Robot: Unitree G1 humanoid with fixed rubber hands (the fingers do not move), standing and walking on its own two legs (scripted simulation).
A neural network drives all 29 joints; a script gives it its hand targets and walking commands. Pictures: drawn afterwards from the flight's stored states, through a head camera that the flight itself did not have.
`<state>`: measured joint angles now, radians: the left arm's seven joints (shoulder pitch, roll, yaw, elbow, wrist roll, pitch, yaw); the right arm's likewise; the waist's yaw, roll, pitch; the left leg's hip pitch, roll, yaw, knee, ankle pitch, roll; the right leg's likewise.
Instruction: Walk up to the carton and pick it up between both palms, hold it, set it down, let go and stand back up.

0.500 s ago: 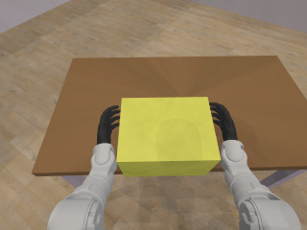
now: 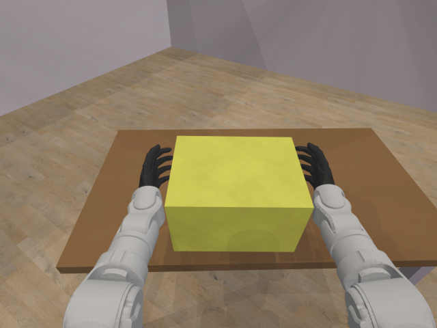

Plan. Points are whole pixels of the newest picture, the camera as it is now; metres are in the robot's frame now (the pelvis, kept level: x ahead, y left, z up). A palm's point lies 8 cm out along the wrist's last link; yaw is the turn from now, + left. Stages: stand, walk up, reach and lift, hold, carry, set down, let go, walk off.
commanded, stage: reach and lift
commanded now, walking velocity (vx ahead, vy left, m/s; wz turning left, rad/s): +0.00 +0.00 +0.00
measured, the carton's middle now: (234, 192) +0.40 +0.01 +0.07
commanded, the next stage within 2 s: hold in 1.38 s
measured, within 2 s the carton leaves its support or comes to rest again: neither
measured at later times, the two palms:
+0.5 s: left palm (144, 166) +0.38 +0.18 +0.15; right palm (328, 166) +0.39 -0.15 +0.16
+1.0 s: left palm (142, 160) +0.38 +0.19 +0.16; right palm (327, 162) +0.39 -0.15 +0.17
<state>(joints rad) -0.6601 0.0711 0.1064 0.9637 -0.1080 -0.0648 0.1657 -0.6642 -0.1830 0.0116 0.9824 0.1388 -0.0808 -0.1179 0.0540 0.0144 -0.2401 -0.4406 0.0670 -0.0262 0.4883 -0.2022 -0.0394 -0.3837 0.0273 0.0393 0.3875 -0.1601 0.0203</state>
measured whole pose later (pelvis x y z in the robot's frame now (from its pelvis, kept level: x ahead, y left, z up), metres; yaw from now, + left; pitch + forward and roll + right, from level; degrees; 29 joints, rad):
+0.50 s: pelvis +0.01 +0.01 +0.01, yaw +1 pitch -1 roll -2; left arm -0.63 0.07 0.18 0.66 0.06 0.36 0.12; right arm -0.69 -0.17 0.00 0.85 0.14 0.21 -0.12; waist -0.01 -0.03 -0.16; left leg -0.21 0.06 -0.03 0.44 -0.22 -0.04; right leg -0.13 0.02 0.04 0.29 -0.15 0.02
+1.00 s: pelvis +0.01 +0.00 +0.01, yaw +1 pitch -1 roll -2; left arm -0.63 0.07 0.21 0.55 0.08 0.45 0.10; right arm -0.69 -0.15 -0.01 0.77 0.14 0.28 -0.13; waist -0.01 -0.01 -0.13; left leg -0.19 0.06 -0.03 0.43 -0.22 -0.04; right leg -0.11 0.02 0.04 0.29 -0.16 0.02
